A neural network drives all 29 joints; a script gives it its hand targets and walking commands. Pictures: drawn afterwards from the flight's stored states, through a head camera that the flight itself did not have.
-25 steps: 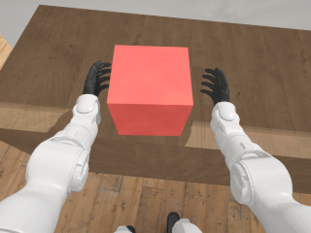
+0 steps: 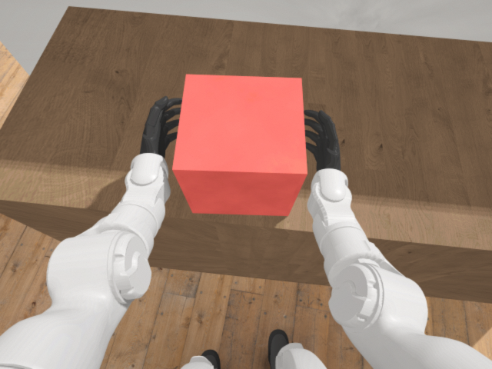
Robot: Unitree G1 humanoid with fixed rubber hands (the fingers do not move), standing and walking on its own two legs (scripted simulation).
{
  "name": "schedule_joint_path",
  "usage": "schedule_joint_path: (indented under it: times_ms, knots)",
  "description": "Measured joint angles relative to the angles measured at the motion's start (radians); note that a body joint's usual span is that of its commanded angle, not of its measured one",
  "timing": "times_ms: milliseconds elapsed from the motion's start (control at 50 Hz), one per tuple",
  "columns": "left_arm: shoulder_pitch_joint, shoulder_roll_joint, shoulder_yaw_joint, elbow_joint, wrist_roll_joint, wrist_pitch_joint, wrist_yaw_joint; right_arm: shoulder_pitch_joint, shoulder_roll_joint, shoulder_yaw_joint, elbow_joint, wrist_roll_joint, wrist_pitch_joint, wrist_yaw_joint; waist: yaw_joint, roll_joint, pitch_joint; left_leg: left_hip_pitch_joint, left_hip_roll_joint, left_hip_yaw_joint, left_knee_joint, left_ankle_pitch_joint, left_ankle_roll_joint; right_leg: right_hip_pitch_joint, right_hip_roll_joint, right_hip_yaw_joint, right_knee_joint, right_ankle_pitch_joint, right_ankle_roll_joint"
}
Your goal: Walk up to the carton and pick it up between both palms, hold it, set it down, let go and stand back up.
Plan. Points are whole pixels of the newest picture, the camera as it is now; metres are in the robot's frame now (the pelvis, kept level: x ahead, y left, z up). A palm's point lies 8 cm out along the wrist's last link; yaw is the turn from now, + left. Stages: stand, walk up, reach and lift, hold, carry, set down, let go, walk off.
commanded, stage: reach and lift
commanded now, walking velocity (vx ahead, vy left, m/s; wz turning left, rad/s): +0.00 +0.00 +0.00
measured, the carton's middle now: (242, 151) +0.47 -0.02 -0.01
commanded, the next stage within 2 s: none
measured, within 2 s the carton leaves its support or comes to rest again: neither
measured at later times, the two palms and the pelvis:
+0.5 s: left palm (158, 152) +0.46 +0.12 +0.02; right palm (326, 166) +0.42 -0.15 +0.01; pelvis +0.04 +0.01 +0.02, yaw +0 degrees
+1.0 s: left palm (158, 152) +0.46 +0.12 +0.02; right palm (326, 166) +0.42 -0.15 +0.01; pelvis +0.04 +0.00 +0.02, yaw +1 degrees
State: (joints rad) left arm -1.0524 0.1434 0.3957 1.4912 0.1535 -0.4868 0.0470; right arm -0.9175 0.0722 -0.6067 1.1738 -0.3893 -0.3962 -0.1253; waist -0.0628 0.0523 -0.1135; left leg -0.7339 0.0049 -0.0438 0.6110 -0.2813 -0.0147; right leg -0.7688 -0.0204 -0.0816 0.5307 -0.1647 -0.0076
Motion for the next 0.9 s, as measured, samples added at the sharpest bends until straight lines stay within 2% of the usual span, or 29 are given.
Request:
schedule_joint_path:
  times_ms: [40,80,200,300,480,580,900]
  knots:
    - [0.022,-0.018,0.053,-0.019,0.061,-0.009,0.001,0.032,0.021,-0.066,-0.042,-0.091,-0.016,0.020,0.001,0.002,0.019,0.039,0.000,-0.001,-0.033,0.011,0.002,0.042,0.001,-0.001,-0.039,0.013,0.002]
    - [0.050,-0.039,0.093,-0.042,0.096,-0.011,0.004,0.058,0.034,-0.105,-0.059,-0.140,-0.031,0.036,0.002,0.003,0.032,0.075,0.001,0.000,-0.062,0.018,0.003,0.081,0.003,-0.001,-0.075,0.024,0.004]
    - [0.118,-0.093,0.144,-0.117,0.154,-0.008,0.023,0.104,0.040,-0.142,-0.072,-0.194,-0.059,0.060,0.011,0.003,0.035,0.141,0.007,0.008,-0.111,0.020,0.006,0.151,0.010,0.005,-0.137,0.037,0.009]
    - [0.158,-0.125,0.174,-0.171,0.191,0.009,0.017,0.138,0.049,-0.138,-0.091,-0.195,-0.062,0.056,0.012,-0.003,0.050,0.194,0.008,0.009,-0.136,0.017,0.009,0.205,0.012,0.006,-0.165,0.034,0.013]
    - [0.226,-0.176,0.149,-0.287,0.233,0.064,0.034,0.190,0.060,-0.127,-0.100,-0.154,-0.074,0.044,0.017,-0.017,0.039,0.230,0.014,0.004,-0.153,0.010,0.005,0.251,0.018,-0.001,-0.199,0.034,0.011]
    - [0.239,-0.190,0.151,-0.329,0.259,0.088,0.031,0.201,0.066,-0.134,-0.119,-0.163,-0.071,0.048,0.018,-0.020,0.046,0.243,0.015,0.001,-0.161,0.010,0.005,0.267,0.019,-0.004,-0.210,0.035,0.010]
    - [0.249,-0.211,0.156,-0.390,0.293,0.127,0.022,0.212,0.083,-0.149,-0.152,-0.164,-0.066,0.047,0.019,-0.034,0.059,0.260,0.014,-0.005,-0.187,0.024,0.004,0.285,0.018,-0.013,-0.230,0.043,0.007]
